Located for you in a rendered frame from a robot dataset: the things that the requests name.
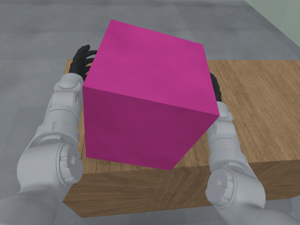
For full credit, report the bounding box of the pedestal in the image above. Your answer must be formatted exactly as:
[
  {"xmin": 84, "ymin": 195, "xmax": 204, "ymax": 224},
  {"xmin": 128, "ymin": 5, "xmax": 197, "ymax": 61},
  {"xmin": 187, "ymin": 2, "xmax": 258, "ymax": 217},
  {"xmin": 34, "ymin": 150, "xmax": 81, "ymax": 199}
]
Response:
[{"xmin": 63, "ymin": 59, "xmax": 300, "ymax": 218}]

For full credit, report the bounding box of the left robot hand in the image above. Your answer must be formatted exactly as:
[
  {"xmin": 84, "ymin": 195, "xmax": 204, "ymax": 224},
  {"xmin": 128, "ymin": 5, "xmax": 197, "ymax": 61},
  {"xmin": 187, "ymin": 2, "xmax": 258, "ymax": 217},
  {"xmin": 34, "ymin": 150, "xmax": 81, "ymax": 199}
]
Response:
[{"xmin": 69, "ymin": 45, "xmax": 97, "ymax": 81}]

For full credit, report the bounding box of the right robot hand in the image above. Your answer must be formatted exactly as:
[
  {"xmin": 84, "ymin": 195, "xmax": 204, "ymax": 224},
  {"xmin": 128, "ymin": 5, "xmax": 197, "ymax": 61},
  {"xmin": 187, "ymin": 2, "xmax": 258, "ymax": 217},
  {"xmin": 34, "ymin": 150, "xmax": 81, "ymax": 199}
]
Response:
[{"xmin": 210, "ymin": 73, "xmax": 222, "ymax": 102}]

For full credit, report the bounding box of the left robot forearm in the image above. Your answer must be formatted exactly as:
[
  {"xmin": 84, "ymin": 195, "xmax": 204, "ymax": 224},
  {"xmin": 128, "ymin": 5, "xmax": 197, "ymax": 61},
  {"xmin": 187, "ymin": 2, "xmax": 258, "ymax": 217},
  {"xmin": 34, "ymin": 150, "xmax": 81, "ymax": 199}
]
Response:
[{"xmin": 17, "ymin": 73, "xmax": 84, "ymax": 184}]

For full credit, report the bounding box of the right robot forearm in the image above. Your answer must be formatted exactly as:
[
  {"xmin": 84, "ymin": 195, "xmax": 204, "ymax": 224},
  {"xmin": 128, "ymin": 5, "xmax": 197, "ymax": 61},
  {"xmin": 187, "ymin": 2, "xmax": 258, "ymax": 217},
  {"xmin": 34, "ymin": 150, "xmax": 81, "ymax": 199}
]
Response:
[{"xmin": 207, "ymin": 101, "xmax": 258, "ymax": 179}]

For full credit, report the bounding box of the right robot upper arm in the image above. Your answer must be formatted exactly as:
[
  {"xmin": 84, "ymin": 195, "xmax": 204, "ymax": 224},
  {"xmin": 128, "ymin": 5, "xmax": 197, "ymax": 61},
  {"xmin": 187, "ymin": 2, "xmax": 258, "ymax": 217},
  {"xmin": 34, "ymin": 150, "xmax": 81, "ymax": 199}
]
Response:
[{"xmin": 205, "ymin": 167, "xmax": 300, "ymax": 225}]

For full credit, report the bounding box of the carton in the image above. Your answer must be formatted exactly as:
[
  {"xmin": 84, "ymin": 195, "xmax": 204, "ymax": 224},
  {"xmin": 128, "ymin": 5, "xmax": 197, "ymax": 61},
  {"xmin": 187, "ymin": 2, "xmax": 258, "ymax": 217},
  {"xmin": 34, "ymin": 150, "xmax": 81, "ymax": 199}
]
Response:
[{"xmin": 82, "ymin": 19, "xmax": 220, "ymax": 171}]

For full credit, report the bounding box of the left robot upper arm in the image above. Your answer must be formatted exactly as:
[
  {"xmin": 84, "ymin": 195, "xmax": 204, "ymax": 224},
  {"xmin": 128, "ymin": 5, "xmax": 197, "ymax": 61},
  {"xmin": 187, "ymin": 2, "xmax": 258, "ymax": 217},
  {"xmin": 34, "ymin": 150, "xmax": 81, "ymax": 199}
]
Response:
[{"xmin": 0, "ymin": 142, "xmax": 83, "ymax": 225}]

